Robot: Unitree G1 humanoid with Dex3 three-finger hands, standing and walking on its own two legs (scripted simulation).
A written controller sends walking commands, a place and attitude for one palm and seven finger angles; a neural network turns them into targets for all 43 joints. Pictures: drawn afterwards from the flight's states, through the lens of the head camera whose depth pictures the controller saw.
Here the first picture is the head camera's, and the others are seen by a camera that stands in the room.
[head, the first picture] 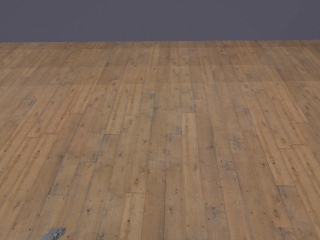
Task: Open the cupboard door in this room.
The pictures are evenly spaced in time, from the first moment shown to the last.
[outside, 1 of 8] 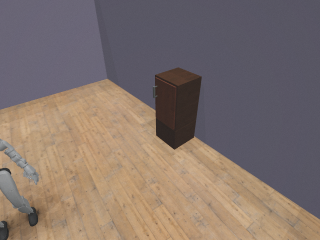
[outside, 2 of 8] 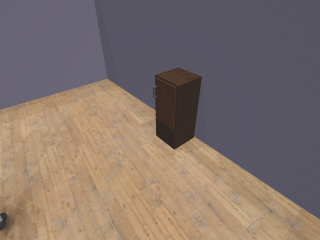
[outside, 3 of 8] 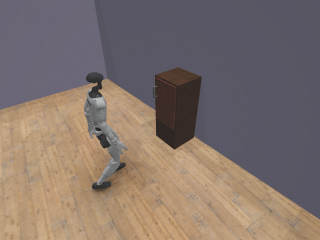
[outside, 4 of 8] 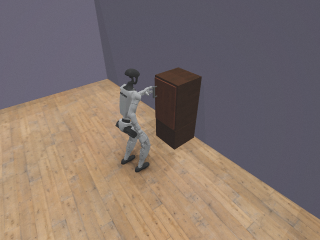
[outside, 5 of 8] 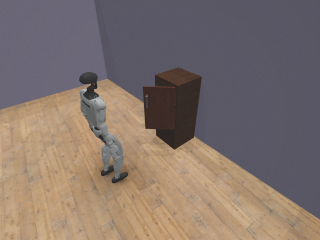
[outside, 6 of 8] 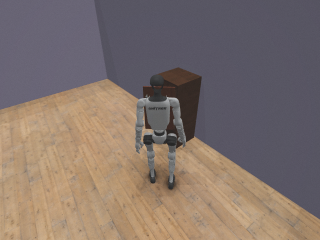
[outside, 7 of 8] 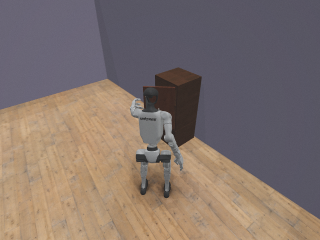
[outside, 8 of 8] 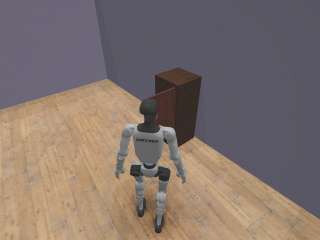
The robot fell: no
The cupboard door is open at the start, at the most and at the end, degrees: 0 92 90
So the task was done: yes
